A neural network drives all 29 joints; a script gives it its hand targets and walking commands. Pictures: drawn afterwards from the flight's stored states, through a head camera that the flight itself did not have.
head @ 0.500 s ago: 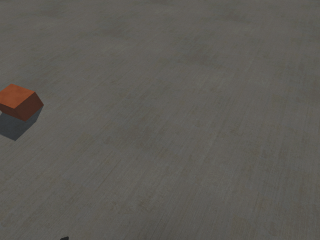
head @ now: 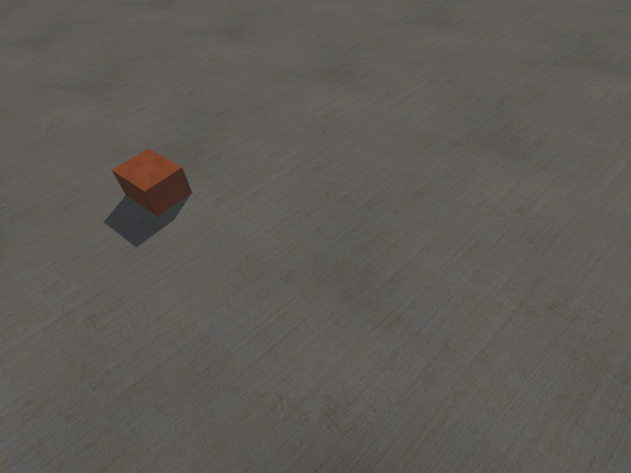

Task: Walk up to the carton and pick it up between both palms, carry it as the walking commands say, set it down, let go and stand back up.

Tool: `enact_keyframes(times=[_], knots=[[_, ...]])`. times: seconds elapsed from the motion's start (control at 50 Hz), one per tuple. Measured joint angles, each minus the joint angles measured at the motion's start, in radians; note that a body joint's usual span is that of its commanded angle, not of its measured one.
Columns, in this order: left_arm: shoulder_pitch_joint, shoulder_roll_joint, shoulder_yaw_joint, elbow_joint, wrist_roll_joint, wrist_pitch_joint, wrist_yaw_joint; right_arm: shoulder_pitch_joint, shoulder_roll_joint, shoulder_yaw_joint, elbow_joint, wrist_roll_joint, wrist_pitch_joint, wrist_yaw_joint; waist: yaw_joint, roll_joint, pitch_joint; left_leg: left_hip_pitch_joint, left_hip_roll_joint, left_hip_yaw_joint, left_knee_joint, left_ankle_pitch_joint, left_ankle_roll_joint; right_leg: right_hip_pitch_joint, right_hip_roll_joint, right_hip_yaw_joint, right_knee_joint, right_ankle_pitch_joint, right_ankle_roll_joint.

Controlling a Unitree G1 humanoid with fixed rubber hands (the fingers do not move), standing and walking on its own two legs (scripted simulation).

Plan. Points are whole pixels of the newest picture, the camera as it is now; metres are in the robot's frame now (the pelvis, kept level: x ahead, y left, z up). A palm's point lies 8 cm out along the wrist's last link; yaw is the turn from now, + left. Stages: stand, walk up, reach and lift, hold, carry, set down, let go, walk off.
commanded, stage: walk up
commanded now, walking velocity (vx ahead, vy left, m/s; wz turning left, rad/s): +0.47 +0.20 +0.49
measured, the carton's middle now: (152, 181) +1.51 +0.85 -0.69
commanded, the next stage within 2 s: none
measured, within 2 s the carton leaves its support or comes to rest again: neither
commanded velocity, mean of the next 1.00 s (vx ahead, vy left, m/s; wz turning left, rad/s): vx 0.48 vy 0.12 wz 0.40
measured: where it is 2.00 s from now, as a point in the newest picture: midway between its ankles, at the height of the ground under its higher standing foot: (212, 293)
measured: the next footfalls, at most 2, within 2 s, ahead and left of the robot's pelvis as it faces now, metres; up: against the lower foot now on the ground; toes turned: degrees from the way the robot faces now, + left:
left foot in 0.42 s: +0.27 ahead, +0.25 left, +0.00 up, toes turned +17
right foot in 0.96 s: +0.63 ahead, +0.13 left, +0.00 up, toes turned +12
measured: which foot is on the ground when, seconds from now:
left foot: up 0.00-0.40, down 0.42-0.98, up 1.00-1.00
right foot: down 0.00-0.44, up 0.46-0.94, down 0.96-1.00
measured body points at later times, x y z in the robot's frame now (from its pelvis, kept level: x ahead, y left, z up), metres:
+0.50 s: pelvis +0.18 +0.14 -0.02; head +0.24 +0.15 +0.42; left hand +0.06 +0.38 -0.16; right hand +0.37 -0.05 -0.16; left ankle +0.23 +0.24 -0.74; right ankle +0.04 -0.08 -0.65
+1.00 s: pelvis +0.47 +0.19 -0.02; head +0.51 +0.20 +0.43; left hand +0.55 +0.46 -0.14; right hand +0.42 -0.07 -0.16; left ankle +0.25 +0.24 -0.70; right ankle +0.60 +0.12 -0.74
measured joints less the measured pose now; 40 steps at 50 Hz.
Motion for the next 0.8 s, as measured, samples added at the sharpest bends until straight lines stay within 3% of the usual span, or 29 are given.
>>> enact_keyframes(times=[0.06, 0.14, 0.26, 0.38, 0.42, 0.44, 0.5, 0.54, 0.58, 0.66, 0.8], knots=[[0.109, -0.006, -0.011, 0.052, 0.004, -0.018, 0.011, -0.048, -0.026, -0.016, -0.046, -0.012, -0.006, 0.031, 0.020, -0.010, 0.010, -0.111, 0.025, 0.030, 0.238, 0.125, -0.009, 0.084, -0.035, -0.006, -0.083, 0.039, -0.003], [0.233, -0.029, -0.008, 0.123, -0.004, -0.030, 0.002, -0.109, -0.070, -0.036, -0.094, -0.004, -0.020, 0.060, 0.025, -0.002, 0.032, -0.204, 0.083, 0.043, 0.303, 0.268, -0.027, 0.175, -0.091, -0.023, -0.161, 0.048, 0.021], [0.334, -0.058, 0.002, 0.157, -0.009, -0.029, -0.025, -0.120, -0.064, -0.022, -0.077, 0.029, -0.019, 0.065, 0.051, 0.014, 0.043, -0.222, 0.140, 0.082, 0.121, 0.331, -0.041, 0.276, -0.141, -0.095, -0.234, 0.017, 0.069], [0.362, -0.089, -0.011, 0.135, -0.008, -0.042, -0.029, -0.171, -0.012, 0.016, -0.060, 0.034, -0.043, 0.057, 0.070, 0.031, 0.066, -0.133, 0.107, 0.186, -0.156, 0.233, -0.005, 0.335, -0.173, -0.174, -0.220, -0.058, 0.142], [0.356, -0.092, -0.007, 0.135, -0.018, -0.034, -0.029, -0.173, -0.002, 0.015, -0.067, 0.028, -0.070, 0.048, 0.065, 0.046, 0.063, -0.062, 0.075, 0.194, -0.244, 0.186, 0.039, 0.301, -0.193, -0.179, -0.074, -0.121, 0.140], [0.331, -0.083, -0.004, 0.138, -0.022, -0.027, -0.031, -0.168, 0.008, 0.008, -0.063, 0.018, -0.084, 0.038, 0.055, 0.038, 0.068, -0.065, 0.054, 0.187, -0.228, 0.225, 0.060, 0.250, -0.220, -0.158, 0.078, -0.130, 0.108], [0.208, -0.056, -0.004, 0.099, -0.010, -0.029, -0.039, -0.119, 0.038, 0.010, -0.044, 0.002, -0.100, 0.001, 0.062, 0.033, 0.081, -0.064, 0.043, 0.150, -0.144, 0.157, 0.070, -0.010, -0.131, 0.039, 0.591, -0.135, 0.010], [0.137, -0.044, -0.005, 0.063, -0.001, -0.043, -0.043, -0.067, 0.064, 0.015, -0.016, 0.007, -0.107, -0.011, 0.047, 0.016, 0.068, 0.006, 0.036, 0.133, -0.207, 0.151, 0.059, -0.147, -0.094, 0.064, 0.725, -0.066, -0.020], [0.083, -0.040, -0.006, 0.030, 0.009, -0.049, -0.047, -0.015, 0.078, 0.015, 0.009, 0.017, -0.116, -0.021, 0.016, 0.000, 0.049, 0.083, 0.030, 0.112, -0.281, 0.157, 0.063, -0.248, -0.080, 0.062, 0.736, -0.008, -0.018], [-0.003, -0.052, -0.008, -0.017, 0.023, -0.031, -0.056, 0.089, 0.070, 0.017, 0.058, 0.023, -0.136, -0.025, -0.039, -0.017, 0.012, 0.229, 0.032, 0.067, -0.398, 0.151, 0.068, -0.366, -0.067, 0.053, 0.622, 0.084, 0.013], [-0.094, -0.084, -0.009, -0.052, 0.021, -0.007, -0.078, 0.231, 0.056, 0.015, 0.119, 0.026, -0.144, -0.038, -0.087, -0.028, 0.015, 0.423, 0.043, 0.017, -0.546, 0.114, 0.058, -0.450, -0.051, 0.048, 0.385, 0.273, 0.051]])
